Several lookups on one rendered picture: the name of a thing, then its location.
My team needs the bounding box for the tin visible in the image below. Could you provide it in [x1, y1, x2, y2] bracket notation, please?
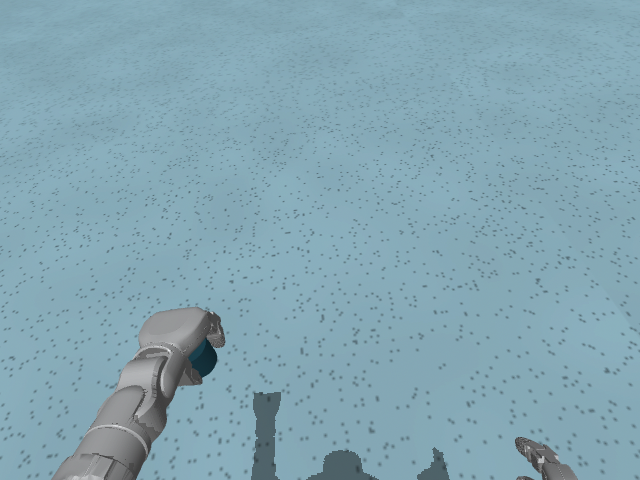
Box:
[188, 338, 217, 378]

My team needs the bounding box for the left robot arm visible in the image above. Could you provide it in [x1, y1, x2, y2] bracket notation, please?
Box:
[51, 342, 186, 480]

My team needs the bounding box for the left robot hand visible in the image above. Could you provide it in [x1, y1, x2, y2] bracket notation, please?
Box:
[138, 307, 225, 387]

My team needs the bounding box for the right robot hand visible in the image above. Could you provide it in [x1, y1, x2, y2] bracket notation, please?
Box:
[515, 437, 578, 480]

